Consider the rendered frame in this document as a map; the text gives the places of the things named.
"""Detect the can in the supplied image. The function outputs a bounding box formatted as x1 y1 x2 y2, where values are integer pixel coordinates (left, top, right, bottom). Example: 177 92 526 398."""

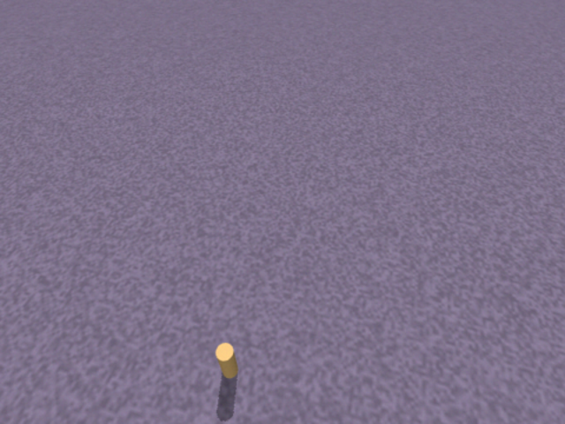
215 343 238 378

